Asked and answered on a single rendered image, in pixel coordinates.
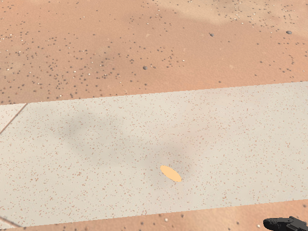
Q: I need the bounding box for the robot right hand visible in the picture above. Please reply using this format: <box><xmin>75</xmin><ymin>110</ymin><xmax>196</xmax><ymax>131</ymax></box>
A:
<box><xmin>263</xmin><ymin>216</ymin><xmax>308</xmax><ymax>231</ymax></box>

